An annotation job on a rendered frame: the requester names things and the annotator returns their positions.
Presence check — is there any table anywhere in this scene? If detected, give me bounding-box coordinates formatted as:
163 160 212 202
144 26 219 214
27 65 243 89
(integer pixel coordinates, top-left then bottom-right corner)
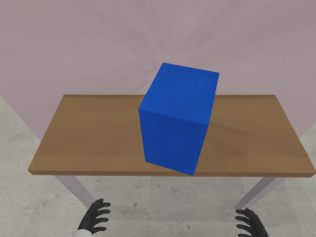
28 94 316 213

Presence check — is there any carton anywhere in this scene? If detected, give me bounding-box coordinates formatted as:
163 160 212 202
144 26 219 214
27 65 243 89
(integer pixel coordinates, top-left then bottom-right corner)
138 62 219 176

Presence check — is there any right robot hand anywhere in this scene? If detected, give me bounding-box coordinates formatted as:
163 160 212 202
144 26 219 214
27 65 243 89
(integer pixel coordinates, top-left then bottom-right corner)
235 207 269 237

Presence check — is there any left robot hand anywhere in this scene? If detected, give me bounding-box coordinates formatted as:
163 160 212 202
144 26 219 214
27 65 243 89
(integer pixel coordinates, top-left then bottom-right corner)
77 198 111 235

